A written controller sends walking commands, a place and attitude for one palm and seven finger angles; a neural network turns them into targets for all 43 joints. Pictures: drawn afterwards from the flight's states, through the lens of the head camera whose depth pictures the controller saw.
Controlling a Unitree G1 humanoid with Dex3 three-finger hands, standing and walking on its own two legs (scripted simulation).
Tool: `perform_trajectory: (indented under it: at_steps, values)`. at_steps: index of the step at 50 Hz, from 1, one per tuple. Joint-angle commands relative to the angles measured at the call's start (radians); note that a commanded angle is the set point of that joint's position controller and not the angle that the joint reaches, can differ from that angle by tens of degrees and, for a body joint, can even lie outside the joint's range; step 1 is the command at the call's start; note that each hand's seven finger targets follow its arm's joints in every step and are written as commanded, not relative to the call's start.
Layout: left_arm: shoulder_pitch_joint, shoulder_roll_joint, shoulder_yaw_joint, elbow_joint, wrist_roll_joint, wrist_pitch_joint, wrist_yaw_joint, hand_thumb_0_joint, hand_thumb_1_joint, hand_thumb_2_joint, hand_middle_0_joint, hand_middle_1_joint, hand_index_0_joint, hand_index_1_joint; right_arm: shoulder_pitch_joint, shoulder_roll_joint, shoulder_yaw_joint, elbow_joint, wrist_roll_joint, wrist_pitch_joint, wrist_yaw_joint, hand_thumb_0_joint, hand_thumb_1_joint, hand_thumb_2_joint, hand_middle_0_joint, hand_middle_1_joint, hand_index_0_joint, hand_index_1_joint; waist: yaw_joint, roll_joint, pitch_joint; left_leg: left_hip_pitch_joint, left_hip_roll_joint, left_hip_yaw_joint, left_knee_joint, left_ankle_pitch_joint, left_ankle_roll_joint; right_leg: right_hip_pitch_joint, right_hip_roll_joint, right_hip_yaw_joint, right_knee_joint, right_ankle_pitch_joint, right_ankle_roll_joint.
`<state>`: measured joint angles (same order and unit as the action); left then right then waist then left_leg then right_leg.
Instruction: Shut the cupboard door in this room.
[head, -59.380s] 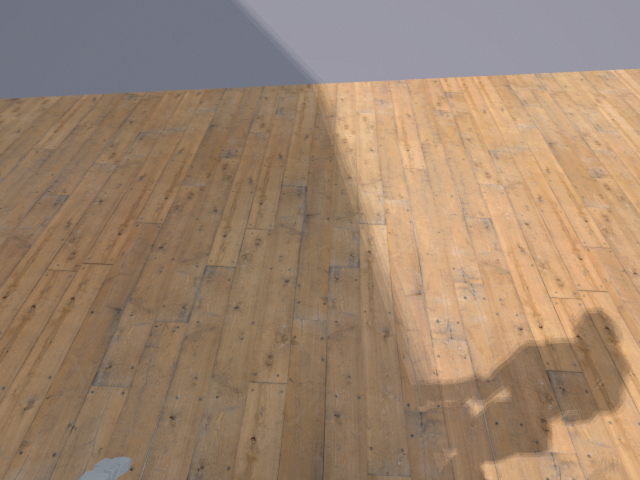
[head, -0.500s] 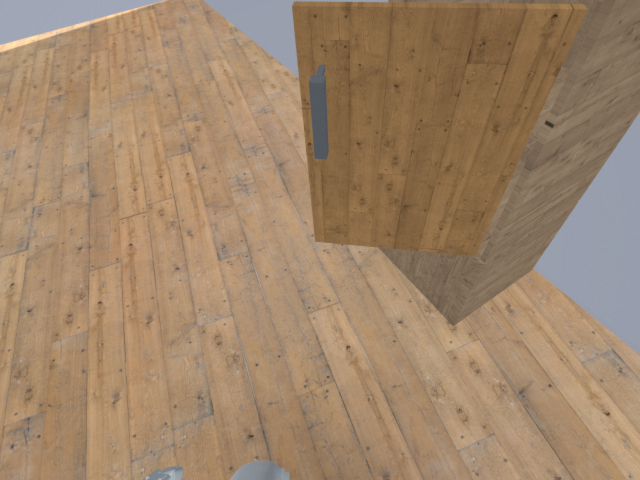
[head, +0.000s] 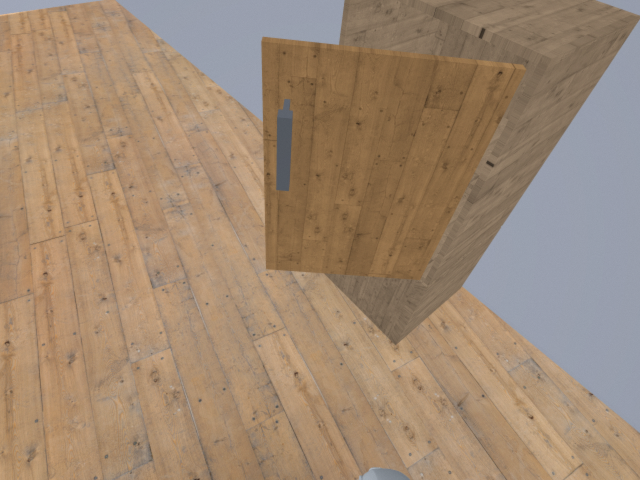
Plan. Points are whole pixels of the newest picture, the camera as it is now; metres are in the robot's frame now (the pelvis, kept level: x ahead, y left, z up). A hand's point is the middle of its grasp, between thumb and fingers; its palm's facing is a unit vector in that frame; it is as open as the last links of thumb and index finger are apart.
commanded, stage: take the last steps up to it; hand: left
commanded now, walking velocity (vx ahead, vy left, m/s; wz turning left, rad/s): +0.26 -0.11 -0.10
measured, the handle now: (284, 146) +0.65 +0.09 +0.05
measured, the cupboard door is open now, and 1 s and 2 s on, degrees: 48 48 48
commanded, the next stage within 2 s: come to a stop and stand still in 0.40 s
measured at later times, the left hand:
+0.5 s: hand (258, 454) +0.19 +0.09 -0.18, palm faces +0.02 -0.98 -0.20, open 7.2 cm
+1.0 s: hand (247, 457) +0.19 +0.10 -0.19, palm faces -0.01 -0.96 -0.27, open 7.4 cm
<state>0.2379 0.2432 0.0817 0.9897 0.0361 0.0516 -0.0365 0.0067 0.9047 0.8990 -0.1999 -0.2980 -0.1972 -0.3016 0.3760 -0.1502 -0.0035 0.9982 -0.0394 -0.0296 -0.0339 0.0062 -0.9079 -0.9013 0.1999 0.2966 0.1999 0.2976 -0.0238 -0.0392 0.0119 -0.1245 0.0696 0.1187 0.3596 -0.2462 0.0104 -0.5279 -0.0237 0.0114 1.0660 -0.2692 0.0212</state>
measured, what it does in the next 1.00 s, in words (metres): walks ahead: right foot, then left foot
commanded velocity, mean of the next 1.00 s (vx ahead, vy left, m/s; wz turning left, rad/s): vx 0.00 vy -0.01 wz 0.01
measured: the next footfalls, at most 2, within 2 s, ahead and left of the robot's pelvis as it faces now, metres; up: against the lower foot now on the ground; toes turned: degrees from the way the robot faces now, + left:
right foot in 0.24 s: +0.15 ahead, -0.18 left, +0.00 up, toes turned -7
left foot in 0.58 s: +0.24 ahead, +0.00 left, +0.00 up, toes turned +1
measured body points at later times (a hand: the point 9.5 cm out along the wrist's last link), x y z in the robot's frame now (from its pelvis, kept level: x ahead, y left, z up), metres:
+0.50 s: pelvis +0.14 -0.09 -0.01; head +0.16 -0.09 +0.44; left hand +0.19 +0.14 -0.16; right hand +0.16 -0.33 -0.16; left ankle +0.16 +0.02 -0.71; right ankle +0.11 -0.17 -0.75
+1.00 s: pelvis +0.17 -0.09 -0.02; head +0.21 -0.10 +0.43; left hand +0.19 +0.15 -0.17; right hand +0.24 -0.33 -0.17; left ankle +0.21 +0.00 -0.75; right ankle +0.11 -0.18 -0.75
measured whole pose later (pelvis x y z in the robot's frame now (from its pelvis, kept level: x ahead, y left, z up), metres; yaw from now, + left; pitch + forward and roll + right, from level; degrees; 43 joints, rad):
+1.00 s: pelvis +0.17 -0.09 -0.02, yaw -2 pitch +0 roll +0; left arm 0.28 0.18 0.02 0.99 0.03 0.02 0.06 0.01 0.91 0.90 -0.20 -0.30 -0.20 -0.30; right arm 0.16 -0.19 -0.04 0.98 -0.02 0.05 -0.03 0.01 -0.91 -0.90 0.20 0.30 0.20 0.30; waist 0.01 0.02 0.08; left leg -0.34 0.04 0.13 0.58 -0.25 0.02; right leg -0.17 0.02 -0.10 0.54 -0.37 -0.05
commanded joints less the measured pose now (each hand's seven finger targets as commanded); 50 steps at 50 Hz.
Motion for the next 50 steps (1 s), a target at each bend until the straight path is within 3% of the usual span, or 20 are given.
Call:
perform_trajectory:
  at_steps: [1, 7, 8, 10, 11, 12, 14, 17, 19, 23, 26, 28, 30, 33, 37, 42, 47, 48, 49, 50]
  values:
    - [-0.132, 0.012, -0.007, -0.096, -0.005, -0.032, -0.011, 0.000, 0.900, 0.900, -0.200, -0.300, -0.200, -0.300, 0.110, -0.180, -0.058, -0.004, 0.004, -0.022, -0.008, 0.000, -0.900, -0.900, 0.200, 0.300, 0.200, 0.300, -0.040, 0.178, 0.078, 0.086, 0.257, -0.174, -0.183, 0.084, 0.118, -0.148, -0.047, -0.022, -0.129, 0.033, 0.005]
    - [-0.149, -0.004, -0.019, -0.082, -0.010, -0.050, -0.010, 0.000, 0.900, 0.900, -0.200, -0.300, -0.200, -0.300, 0.099, -0.202, -0.068, 0.028, -0.004, -0.010, 0.003, 0.000, -0.900, -0.900, 0.200, 0.300, 0.200, 0.300, -0.035, 0.211, 0.073, 0.035, 0.251, -0.116, -0.098, 0.180, 0.111, 0.075, -0.014, -0.106, -0.424, -0.004, -0.022]
    - [-0.120, -0.001, -0.015, -0.068, -0.010, -0.054, -0.008, 0.000, 0.900, 0.900, -0.200, -0.300, -0.200, -0.300, 0.094, -0.200, -0.069, 0.033, -0.001, -0.007, 0.003, 0.000, -0.900, -0.900, 0.200, 0.300, 0.200, 0.300, -0.019, 0.208, 0.062, 0.006, 0.243, -0.102, -0.064, 0.188, 0.098, 0.153, -0.003, -0.114, -0.477, 0.029, -0.030]
    - [0.074, 0.052, 0.001, 0.003, -0.009, -0.069, 0.002, 0.000, 0.900, 0.900, -0.200, -0.300, -0.200, -0.300, 0.062, -0.185, -0.065, 0.037, 0.014, -0.005, 0.009, 0.000, -0.900, -0.900, 0.200, 0.300, 0.200, 0.300, 0.075, 0.102, -0.020, -0.109, 0.161, -0.022, 0.143, 0.206, 0.042, 0.465, 0.011, -0.099, -0.618, 0.101, -0.052]
    - [0.192, 0.140, 0.016, 0.042, -0.003, -0.084, 0.017, 0.000, 0.900, 0.900, -0.200, -0.300, -0.200, -0.300, 0.063, -0.127, -0.053, 0.026, 0.026, -0.009, 0.023, 0.000, -0.900, -0.900, 0.200, 0.300, 0.200, 0.300, 0.123, -0.084, -0.090, -0.314, 0.070, 0.052, 0.368, 0.042, 0.003, 0.686, -0.164, 0.112, -0.693, 0.003, -0.115]
    - [0.264, 0.202, 0.031, 0.069, -0.011, -0.089, 0.030, 0.000, 0.900, 0.900, -0.200, -0.300, -0.200, -0.300, 0.037, -0.072, -0.040, -0.010, 0.032, -0.006, 0.020, 0.000, -0.900, -0.900, 0.200, 0.300, 0.200, 0.300, 0.136, -0.263, -0.103, -0.454, -0.033, 0.044, 0.622, -0.399, -0.017, 0.700, -0.367, 0.386, -0.812, -0.022, -0.202]
    - [0.132, 0.149, 0.016, 0.042, -0.020, -0.089, 0.043, 0.000, 0.900, 0.900, -0.200, -0.300, -0.200, -0.300, 0.005, -0.095, -0.052, 0.001, 0.026, 0.007, 0.019, 0.000, -0.900, -0.900, 0.200, 0.300, 0.200, 0.300, 0.081, -0.169, -0.001, -0.487, 0.035, -0.090, 0.796, -0.279, 0.001, 0.496, -0.341, 0.338, -0.888, -0.134, -0.215]
    - [-0.011, 0.035, -0.014, 0.006, -0.020, -0.091, 0.052, 0.000, 0.900, 0.900, -0.200, -0.300, -0.200, -0.300, 0.018, -0.069, -0.049, 0.029, 0.013, 0.019, 0.023, 0.000, -0.900, -0.900, 0.200, 0.300, 0.200, 0.300, 0.005, -0.074, 0.045, -0.395, 0.071, -0.093, 0.745, -0.148, -0.016, 0.324, -0.261, 0.109, -0.883, 0.040, -0.204]
    - [-0.010, 0.011, -0.026, 0.015, -0.018, -0.106, 0.052, 0.000, 0.900, 0.900, -0.200, -0.300, -0.200, -0.300, 0.044, -0.036, -0.041, 0.037, 0.010, 0.025, 0.025, 0.000, -0.900, -0.900, 0.200, 0.300, 0.200, 0.300, -0.020, -0.047, 0.027, -0.348, 0.052, -0.065, 0.660, -0.109, -0.030, 0.313, -0.232, 0.022, -0.861, 0.240, -0.200]
    - [0.043, 0.018, -0.026, 0.041, -0.013, -0.115, 0.054, 0.000, 0.900, 0.900, -0.200, -0.300, -0.200, -0.300, -0.015, -0.011, -0.031, 0.010, 0.011, 0.016, 0.030, 0.000, -0.900, -0.900, 0.200, 0.300, 0.200, 0.300, 0.005, -0.038, -0.007, -0.321, 0.021, -0.025, 0.416, -0.098, -0.036, 0.407, -0.232, 0.015, -0.807, 0.449, -0.227]
    - [0.051, 0.016, -0.033, 0.059, -0.018, -0.112, 0.056, 0.000, 0.900, 0.900, -0.200, -0.300, -0.200, -0.300, -0.045, -0.020, -0.023, 0.012, 0.016, 0.006, 0.025, 0.000, -0.900, -0.900, 0.200, 0.300, 0.200, 0.300, 0.006, -0.033, -0.008, -0.218, -0.004, -0.021, 0.234, -0.012, -0.037, 0.420, -0.213, 0.019, -0.738, 0.522, -0.203]
    - [0.043, -0.003, -0.046, 0.065, -0.030, -0.106, 0.064, 0.000, 0.900, 0.900, -0.200, -0.300, -0.200, -0.300, -0.016, -0.045, -0.014, 0.035, 0.019, -0.003, 0.017, 0.000, -0.900, -0.900, 0.200, 0.300, 0.200, 0.300, -0.011, 0.026, -0.031, -0.025, 0.017, -0.071, 0.083, 0.385, -0.023, 0.348, -0.146, -0.037, -0.645, 0.556, -0.114]
    - [0.093, -0.038, -0.061, 0.067, -0.035, -0.089, 0.082, 0.000, 0.900, 0.900, -0.200, -0.300, -0.200, -0.300, -0.021, -0.121, -0.017, 0.037, 0.024, -0.004, -0.002, 0.000, -0.900, -0.900, 0.200, 0.300, 0.200, 0.300, 0.011, 0.108, -0.068, 0.067, 0.150, -0.162, 0.148, 0.842, 0.054, 0.324, -0.087, -0.040, -0.654, 0.316, -0.038]
    - [0.108, -0.001, -0.058, 0.077, -0.025, -0.058, 0.089, 0.000, 0.900, 0.900, -0.200, -0.300, -0.200, -0.300, -0.102, -0.123, -0.016, 0.023, 0.038, 0.019, -0.018, 0.000, -0.900, -0.900, 0.200, 0.300, 0.200, 0.300, 0.018, 0.186, 0.020, 0.011, 0.137, -0.164, 0.115, 0.803, 0.069, 0.331, -0.094, -0.028, -0.673, 0.300, -0.028]
    - [0.122, 0.025, -0.043, 0.058, -0.022, -0.045, 0.091, 0.000, 0.900, 0.900, -0.200, -0.300, -0.200, -0.300, -0.116, -0.161, -0.043, -0.002, 0.036, 0.042, -0.023, 0.000, -0.900, -0.900, 0.200, 0.300, 0.200, 0.300, 0.015, 0.143, -0.056, 0.082, 0.151, -0.169, 0.134, 0.847, 0.080, 0.323, -0.094, -0.028, -0.606, 0.339, -0.039]
    - [0.114, 0.025, -0.030, 0.011, -0.014, -0.036, 0.090, 0.000, 0.900, 0.900, -0.200, -0.300, -0.200, -0.300, -0.146, -0.182, -0.066, -0.039, 0.031, 0.059, -0.020, 0.000, -0.900, -0.900, 0.200, 0.300, 0.200, 0.300, 0.018, 0.044, -0.143, 0.048, 0.153, -0.177, 0.158, 0.662, 0.088, 0.343, -0.092, -0.004, -0.571, 0.352, -0.056]
    - [0.096, 0.061, -0.023, -0.006, -0.009, -0.038, 0.088, 0.000, 0.900, 0.900, -0.200, -0.300, -0.200, -0.300, -0.169, -0.110, -0.052, -0.042, 0.027, 0.070, -0.003, 0.000, -0.900, -0.900, 0.200, 0.300, 0.200, 0.300, 0.027, -0.116, -0.078, -0.133, 0.001, -0.077, 0.258, 0.128, 0.005, 0.405, -0.239, 0.107, -0.637, 0.596, -0.156]
    - [0.121, 0.013, -0.050, -0.055, -0.004, -0.061, 0.120, 0.000, 0.900, 0.900, -0.200, -0.300, -0.200, -0.300, -0.221, -0.147, -0.061, -0.129, 0.026, 0.036, 0.008, 0.000, -0.900, -0.900, 0.200, 0.300, 0.200, 0.300, 0.018, 0.014, -0.043, -0.123, 0.001, -0.027, 0.271, 0.025, -0.012, 0.342, -0.195, 0.174, -0.618, 0.852, -0.098]
    - [0.075, 0.111, -0.035, -0.109, -0.006, -0.070, 0.113, 0.000, 0.900, 0.900, -0.200, -0.300, -0.200, -0.300, -0.163, -0.104, -0.057, -0.124, 0.024, 0.050, 0.025, 0.000, -0.900, -0.900, 0.200, 0.300, 0.200, 0.300, 0.003, -0.047, -0.075, -0.194, -0.019, -0.041, 0.334, -0.044, 0.013, 0.372, -0.201, 0.122, -0.593, 0.638, -0.118]
    - [0.070, 0.097, -0.032, -0.116, -0.009, -0.074, 0.107, 0.000, 0.900, 0.900, -0.200, -0.300, -0.200, -0.300, -0.183, -0.100, -0.054, -0.129, 0.023, 0.052, 0.029, 0.000, -0.900, -0.900, 0.200, 0.300, 0.200, 0.300, 0.020, -0.022, -0.037, -0.231, -0.029, -0.044, 0.365, -0.085, 0.016, 0.342, -0.216, 0.146, -0.602, 0.570, -0.156]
